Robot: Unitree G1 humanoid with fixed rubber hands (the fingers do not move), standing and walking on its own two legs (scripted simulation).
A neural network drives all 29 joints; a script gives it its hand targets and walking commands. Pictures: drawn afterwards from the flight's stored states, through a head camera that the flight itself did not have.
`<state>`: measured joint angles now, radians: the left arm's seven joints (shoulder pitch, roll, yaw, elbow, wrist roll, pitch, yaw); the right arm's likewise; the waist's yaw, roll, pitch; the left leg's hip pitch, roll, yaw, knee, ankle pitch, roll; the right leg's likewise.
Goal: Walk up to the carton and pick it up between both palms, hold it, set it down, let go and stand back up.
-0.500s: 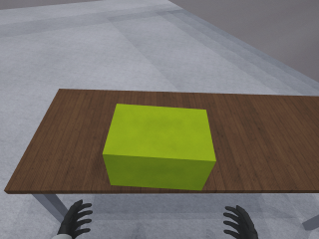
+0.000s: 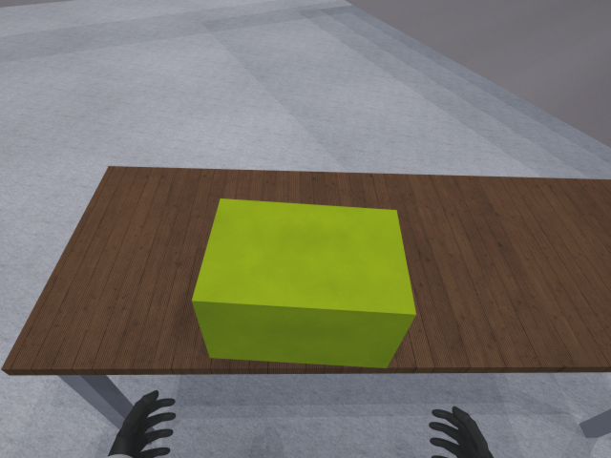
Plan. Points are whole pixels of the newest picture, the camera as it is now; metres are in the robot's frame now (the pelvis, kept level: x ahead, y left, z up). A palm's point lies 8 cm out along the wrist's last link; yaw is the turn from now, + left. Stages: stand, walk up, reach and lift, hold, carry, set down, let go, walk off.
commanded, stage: let go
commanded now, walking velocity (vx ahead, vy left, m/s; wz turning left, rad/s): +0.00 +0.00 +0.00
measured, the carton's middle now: (303, 283) +0.40 +0.01 -0.05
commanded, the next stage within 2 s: stand in 0.06 s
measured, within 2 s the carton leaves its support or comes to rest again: neither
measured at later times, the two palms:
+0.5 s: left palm out of the picture +0.09 +0.23 -0.13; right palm out of the picture +0.09 -0.28 -0.10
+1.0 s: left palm out of the picture +0.08 +0.24 -0.13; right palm out of the picture +0.07 -0.28 -0.11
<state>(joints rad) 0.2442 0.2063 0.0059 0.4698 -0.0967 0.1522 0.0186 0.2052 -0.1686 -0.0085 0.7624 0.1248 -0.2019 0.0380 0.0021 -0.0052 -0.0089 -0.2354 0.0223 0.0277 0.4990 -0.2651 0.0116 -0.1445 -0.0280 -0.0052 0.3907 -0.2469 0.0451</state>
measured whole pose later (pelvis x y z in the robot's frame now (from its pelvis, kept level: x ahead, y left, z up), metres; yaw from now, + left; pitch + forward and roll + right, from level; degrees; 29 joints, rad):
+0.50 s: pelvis +0.00 +0.00 +0.00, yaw +0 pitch +0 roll -1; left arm 0.24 0.21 0.01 0.85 -0.03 0.01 0.02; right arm 0.20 -0.32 -0.01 0.92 0.08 -0.04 0.03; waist 0.00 -0.01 -0.01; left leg -0.23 0.02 0.03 0.50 -0.27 0.01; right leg -0.14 -0.03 -0.01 0.40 -0.26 0.05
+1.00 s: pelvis +0.00 +0.00 +0.00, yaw +0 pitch +0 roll -1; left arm 0.19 0.21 0.01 0.95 -0.03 0.00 0.02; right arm 0.21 -0.32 -0.01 0.99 0.08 -0.04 0.02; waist 0.00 0.01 -0.01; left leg -0.23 0.02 0.03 0.50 -0.27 0.02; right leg -0.14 -0.03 -0.01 0.40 -0.26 0.04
